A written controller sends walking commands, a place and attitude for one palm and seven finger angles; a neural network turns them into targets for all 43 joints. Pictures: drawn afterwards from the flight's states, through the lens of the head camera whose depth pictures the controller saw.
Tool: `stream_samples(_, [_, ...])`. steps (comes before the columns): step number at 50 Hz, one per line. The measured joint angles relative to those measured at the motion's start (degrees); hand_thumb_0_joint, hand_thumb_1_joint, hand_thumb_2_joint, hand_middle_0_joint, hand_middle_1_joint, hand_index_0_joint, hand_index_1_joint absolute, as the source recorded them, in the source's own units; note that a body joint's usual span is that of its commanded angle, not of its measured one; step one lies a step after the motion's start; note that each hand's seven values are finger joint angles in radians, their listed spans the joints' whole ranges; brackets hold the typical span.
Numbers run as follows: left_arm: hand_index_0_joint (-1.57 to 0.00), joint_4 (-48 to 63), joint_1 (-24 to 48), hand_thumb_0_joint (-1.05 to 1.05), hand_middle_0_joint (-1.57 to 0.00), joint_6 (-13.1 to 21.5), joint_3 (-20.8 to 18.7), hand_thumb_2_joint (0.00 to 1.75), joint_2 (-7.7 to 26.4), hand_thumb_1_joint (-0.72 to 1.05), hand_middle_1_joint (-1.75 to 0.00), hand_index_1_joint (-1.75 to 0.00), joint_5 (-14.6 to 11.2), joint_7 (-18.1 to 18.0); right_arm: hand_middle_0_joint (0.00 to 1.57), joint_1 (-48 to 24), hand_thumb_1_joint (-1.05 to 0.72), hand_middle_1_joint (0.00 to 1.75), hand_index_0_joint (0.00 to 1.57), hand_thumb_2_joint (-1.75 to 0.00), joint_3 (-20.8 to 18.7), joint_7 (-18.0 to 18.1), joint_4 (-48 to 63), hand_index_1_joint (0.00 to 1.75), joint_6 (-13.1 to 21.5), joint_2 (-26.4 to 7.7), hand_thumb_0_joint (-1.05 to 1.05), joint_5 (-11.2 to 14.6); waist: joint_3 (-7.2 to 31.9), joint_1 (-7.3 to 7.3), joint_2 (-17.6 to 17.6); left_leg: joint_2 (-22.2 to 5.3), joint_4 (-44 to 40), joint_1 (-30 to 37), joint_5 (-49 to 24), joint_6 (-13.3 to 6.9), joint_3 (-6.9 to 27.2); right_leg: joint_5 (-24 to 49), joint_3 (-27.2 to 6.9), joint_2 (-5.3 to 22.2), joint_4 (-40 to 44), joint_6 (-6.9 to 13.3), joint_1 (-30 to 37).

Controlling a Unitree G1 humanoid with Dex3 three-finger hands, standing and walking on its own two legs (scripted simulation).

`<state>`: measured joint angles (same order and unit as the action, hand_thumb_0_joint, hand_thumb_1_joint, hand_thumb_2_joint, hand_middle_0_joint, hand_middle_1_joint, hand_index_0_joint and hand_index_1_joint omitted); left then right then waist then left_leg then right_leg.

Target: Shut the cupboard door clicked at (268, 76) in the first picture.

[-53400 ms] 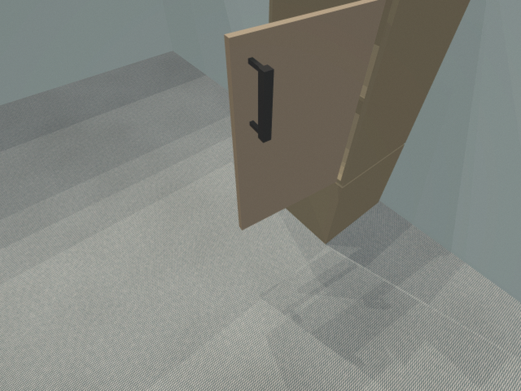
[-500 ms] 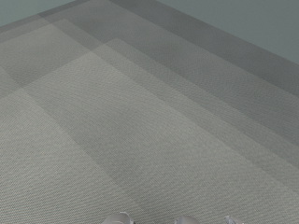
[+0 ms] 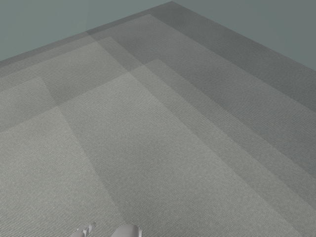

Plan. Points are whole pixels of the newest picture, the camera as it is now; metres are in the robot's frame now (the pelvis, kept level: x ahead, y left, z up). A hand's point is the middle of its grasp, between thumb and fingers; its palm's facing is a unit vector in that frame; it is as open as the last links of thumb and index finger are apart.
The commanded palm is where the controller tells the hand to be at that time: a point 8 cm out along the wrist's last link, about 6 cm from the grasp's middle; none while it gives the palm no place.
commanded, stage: turn to face it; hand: left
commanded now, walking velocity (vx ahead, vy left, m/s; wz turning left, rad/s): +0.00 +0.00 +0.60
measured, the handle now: out of the picture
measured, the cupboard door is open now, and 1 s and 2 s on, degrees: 20 20 20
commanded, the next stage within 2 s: none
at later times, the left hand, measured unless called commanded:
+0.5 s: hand out of the picture +0.09 +0.20 -0.18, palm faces +0.01 -0.98 -0.18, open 7.4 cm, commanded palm none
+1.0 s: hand (98, 199) +0.26 +0.21 -0.18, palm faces -0.36 -0.91 -0.22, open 7.4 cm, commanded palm none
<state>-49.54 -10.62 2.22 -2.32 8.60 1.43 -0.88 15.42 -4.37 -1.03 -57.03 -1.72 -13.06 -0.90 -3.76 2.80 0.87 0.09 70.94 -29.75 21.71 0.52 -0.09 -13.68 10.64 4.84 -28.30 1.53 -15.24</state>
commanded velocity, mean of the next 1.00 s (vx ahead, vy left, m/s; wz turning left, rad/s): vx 0.00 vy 0.00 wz -0.59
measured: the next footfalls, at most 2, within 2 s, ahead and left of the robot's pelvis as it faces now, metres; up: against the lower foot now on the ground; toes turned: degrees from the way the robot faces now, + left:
left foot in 0.22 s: +0.13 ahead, +0.13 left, +0.00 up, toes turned +6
right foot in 0.58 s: +0.10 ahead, -0.10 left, +0.00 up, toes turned -15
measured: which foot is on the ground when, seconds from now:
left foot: up 0.00-0.20, down 0.22-0.58, up 0.60-0.92, down 0.94-1.00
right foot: down 0.00-0.26, up 0.28-0.56, down 0.58-0.94, up 0.96-1.00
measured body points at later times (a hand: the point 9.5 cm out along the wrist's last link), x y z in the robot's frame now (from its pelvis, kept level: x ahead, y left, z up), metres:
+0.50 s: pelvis +0.07 +0.03 -0.01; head +0.10 +0.03 +0.44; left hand +0.09 +0.26 -0.16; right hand +0.17 -0.20 -0.15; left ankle +0.09 +0.12 -0.74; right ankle +0.04 -0.10 -0.70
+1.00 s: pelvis +0.10 +0.05 -0.01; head +0.15 +0.06 +0.44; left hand +0.28 +0.26 -0.17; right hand +0.08 -0.23 -0.13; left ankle +0.15 +0.15 -0.74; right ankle +0.05 -0.08 -0.72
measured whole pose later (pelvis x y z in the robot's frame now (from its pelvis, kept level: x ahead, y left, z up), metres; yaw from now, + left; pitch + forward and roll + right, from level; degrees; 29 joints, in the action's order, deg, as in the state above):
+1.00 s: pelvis +0.10 +0.05 -0.01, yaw -25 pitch +1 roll -1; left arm -52.1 -11.3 -3.9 -4.8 14.8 0.9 0.0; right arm 10.1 -2.1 1.4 -51.7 -0.9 -12.7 -1.0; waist -4.0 -0.4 -3.1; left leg -1.7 33.4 -16.7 17.4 -0.2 -2.6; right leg -25.8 -5.8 -3.0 -43.5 -1.1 -21.7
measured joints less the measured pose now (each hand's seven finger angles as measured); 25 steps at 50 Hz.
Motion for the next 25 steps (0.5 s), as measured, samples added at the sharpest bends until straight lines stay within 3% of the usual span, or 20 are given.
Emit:
stream_samples(3, [-0.2,-1.2,-1.8,0.0,-0.2,0.1,-0.9,0.9,0.4,0.93,-0.3,-0.3,-0.3,-0.8,0.2,-1.8,-0.91,0.3,0.2,-0.9,0.0,-0.3,1.1,0.3,-0.5,0.0,0.0,-0.1,-0.3,-0.38,-0.9,-1.6,-4.2,-2.4,-1.7,0.9,-0.7,-0.5,2.7,0.6,2.4,-0.1,2.8])
stream_samples(6, [-0.2,-2.7,-3.6,-0.01,-0.2,0.3,-0.9,0.9,1.4,0.94,-0.3,-0.3,0.0,-0.9,0.2,-4.2,-0.91,0.3,0.2,-0.9,0.4,0.0,1.5,0.3,-0.6,0.0,0.0,-0.2,-0.8,-1.83,-1.5,-2.4,-13.0,-1.5,-2.4,1.0,-1.5,-1.6,4.3,0.9,3.0,-0.5,4.7])
stream_samples(9, [-0.2,-4.8,-6.1,0.0,-0.2,0.1,-0.3,0.9,1.7,0.93,-0.3,-0.29,0.1,-1.0,0.2,-7.0,-0.91,0.3,0.19,-0.9,1.2,0.4,1.5,0.3,0.2,0.5,0.0,-0.1,-1.0,-3.94,-1.7,-2.2,-25.2,3.1,-4.2,0.5,-2.4,-3.3,4.2,0.7,2.0,-1.1,5.8])
stream_samples(11, [-0.2,-6.7,-8.4,0.0,-0.2,-0.3,0.3,0.9,1.5,0.93,-0.3,-0.29,-0.2,-1.1,0.2,-8.5,-0.91,0.3,0.19,-0.9,2.0,0.4,1.6,0.3,1.1,1.0,0.0,-0.1,-0.5,-5.14,-1.2,-2.1,-34.9,8.2,-11.0,0.2,-2.8,-4.9,3.2,-0.2,0.3,-1.8,6.2])
stream_samples(12, [-0.2,-7.8,-9.6,0.0,-0.2,-0.7,0.6,0.9,1.3,0.92,-0.3,-0.29,-0.4,-1.1,0.2,-9.0,-0.91,0.3,0.2,-0.9,2.4,0.5,1.6,0.3,1.8,1.3,0.0,-0.2,0.0,-5.45,-0.9,-2.5,-37.7,10.5,-10.5,-0.9,-3.2,-6.0,2.7,-0.7,-1.1,-2.2,6.1])
stream_samples(16, [-0.19,-10.9,-10.9,0.0,-0.2,-3.6,0.7,0.9,1.3,0.92,-0.3,-0.29,-0.9,-1.2,0.2,-10.7,-0.91,0.3,0.2,-0.9,4.0,1.6,1.4,0.3,2.4,4.7,0.0,-0.3,0.5,-6.54,-3.5,-2.5,-37.0,13.2,-4.7,-2.5,-6.4,-15.4,-3.3,-1.0,-9.0,-3.0,3.9])
stream_samples(19, [-0.19,-11.4,-9.7,0.01,-0.2,-5.5,0.3,0.9,0.4,0.92,-0.3,-0.29,-0.8,-0.2,0.2,-11.3,-0.91,0.3,0.2,-0.9,4.5,2.5,2.1,0.3,2.0,5.8,0.0,-0.4,-0.2,-6.21,-2.7,-3.2,-38.1,14.8,-4.9,-2.5,-8.1,-18.2,-6.3,-1.9,-18.5,-3.2,-0.2])
stream_samples(22, [-0.19,-10.1,-7.8,0.01,-0.2,-6.1,-0.6,0.9,0.0,0.91,-0.3,-0.29,-0.6,0.7,0.21,-10.9,-0.9,0.3,0.2,-0.9,4.3,2.6,2.2,0.3,1.0,5.8,0.0,-0.5,-0.8,-5.84,-1.2,-4.2,-38.9,15.8,-5.1,-2.5,-9.4,-17.2,-6.9,-2.2,-22.1,-3.5,-3.2])
stream_samples(25, [-0.19,-8.2,-6.2,0.01,-0.2,-6.0,-1.5,0.9,0.2,0.91,-0.3,-0.29,-0.3,1.1,0.21,-9.8,-0.9,0.3,0.2,-0.9,3.3,2.5,1.8,0.3,0.1,5.1,0.0,-0.3,-0.9,-5.49,0.0,-5.5,-38.4,16.2,-4.5,-1.9,-10.9,-14.3,-6.2,-2.4,-20.2,-3.8,-4.1])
